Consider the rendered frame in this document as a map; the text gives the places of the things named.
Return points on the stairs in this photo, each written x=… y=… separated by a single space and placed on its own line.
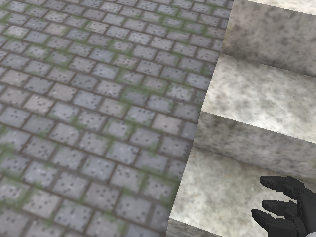
x=258 y=118

